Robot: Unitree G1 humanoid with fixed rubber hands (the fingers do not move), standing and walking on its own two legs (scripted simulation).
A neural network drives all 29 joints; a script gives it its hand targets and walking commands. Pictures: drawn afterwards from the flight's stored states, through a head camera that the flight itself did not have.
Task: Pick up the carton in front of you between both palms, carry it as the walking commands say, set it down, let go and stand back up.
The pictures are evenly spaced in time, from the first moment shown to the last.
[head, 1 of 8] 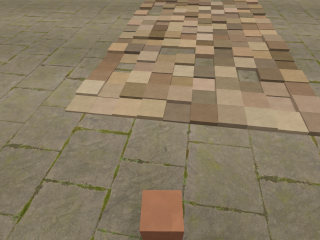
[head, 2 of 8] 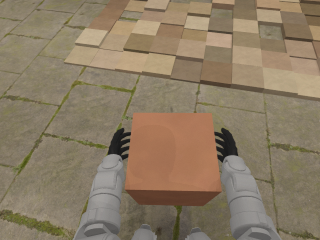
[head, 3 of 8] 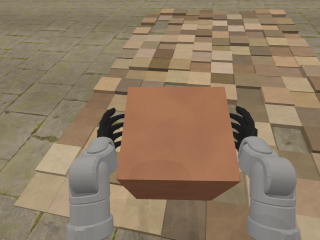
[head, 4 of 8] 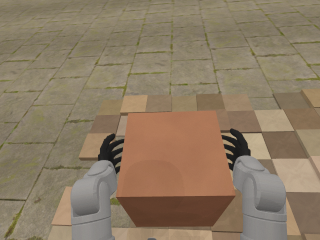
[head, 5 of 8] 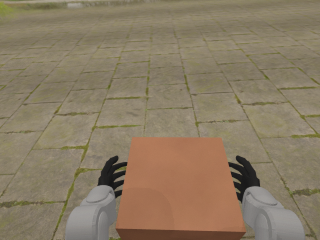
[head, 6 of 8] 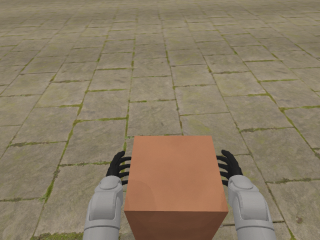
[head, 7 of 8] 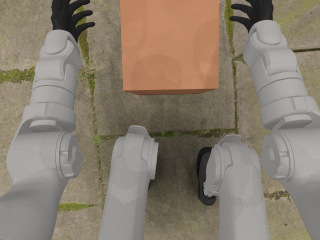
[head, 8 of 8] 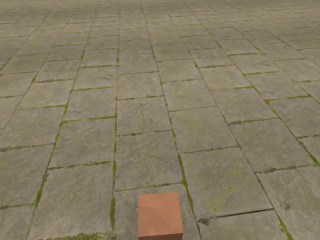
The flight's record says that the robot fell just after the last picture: no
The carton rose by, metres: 0.80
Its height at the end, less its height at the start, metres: +0.00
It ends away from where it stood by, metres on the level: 7.64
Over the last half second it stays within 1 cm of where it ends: yes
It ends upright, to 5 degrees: yes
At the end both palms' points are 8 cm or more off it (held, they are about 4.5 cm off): yes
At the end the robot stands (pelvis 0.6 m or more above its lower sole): yes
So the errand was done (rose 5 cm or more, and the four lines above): yes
